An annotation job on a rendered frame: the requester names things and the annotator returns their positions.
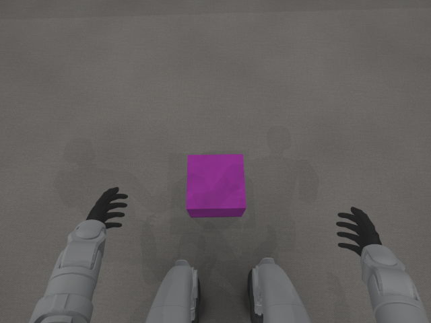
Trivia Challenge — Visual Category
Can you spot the robot left thigh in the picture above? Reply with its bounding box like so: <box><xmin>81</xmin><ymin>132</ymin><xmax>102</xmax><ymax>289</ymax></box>
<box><xmin>145</xmin><ymin>266</ymin><xmax>198</xmax><ymax>323</ymax></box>

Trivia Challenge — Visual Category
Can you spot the robot right thigh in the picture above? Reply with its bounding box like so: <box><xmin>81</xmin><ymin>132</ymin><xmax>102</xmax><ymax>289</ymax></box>
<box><xmin>252</xmin><ymin>264</ymin><xmax>312</xmax><ymax>323</ymax></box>

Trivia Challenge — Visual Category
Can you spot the robot left hand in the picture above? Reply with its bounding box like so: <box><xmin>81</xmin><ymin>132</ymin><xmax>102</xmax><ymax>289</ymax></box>
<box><xmin>86</xmin><ymin>187</ymin><xmax>128</xmax><ymax>229</ymax></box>

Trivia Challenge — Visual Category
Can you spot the left robot forearm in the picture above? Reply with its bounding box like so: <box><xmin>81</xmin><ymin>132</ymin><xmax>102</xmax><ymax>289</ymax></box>
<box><xmin>29</xmin><ymin>219</ymin><xmax>106</xmax><ymax>323</ymax></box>

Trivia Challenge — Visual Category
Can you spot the robot thigh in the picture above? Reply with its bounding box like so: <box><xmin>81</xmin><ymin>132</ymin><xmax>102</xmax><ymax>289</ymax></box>
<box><xmin>252</xmin><ymin>264</ymin><xmax>312</xmax><ymax>323</ymax></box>
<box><xmin>145</xmin><ymin>266</ymin><xmax>198</xmax><ymax>323</ymax></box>

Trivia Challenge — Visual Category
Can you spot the carton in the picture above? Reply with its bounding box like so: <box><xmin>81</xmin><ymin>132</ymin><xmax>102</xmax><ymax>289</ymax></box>
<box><xmin>187</xmin><ymin>154</ymin><xmax>246</xmax><ymax>217</ymax></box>

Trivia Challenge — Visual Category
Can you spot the right robot forearm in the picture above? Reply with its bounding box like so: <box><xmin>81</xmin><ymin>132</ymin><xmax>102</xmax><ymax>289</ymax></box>
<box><xmin>360</xmin><ymin>244</ymin><xmax>429</xmax><ymax>323</ymax></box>

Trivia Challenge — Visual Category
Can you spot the robot right hand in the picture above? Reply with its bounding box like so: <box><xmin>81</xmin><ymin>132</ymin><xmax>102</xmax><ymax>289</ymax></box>
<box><xmin>336</xmin><ymin>207</ymin><xmax>382</xmax><ymax>256</ymax></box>

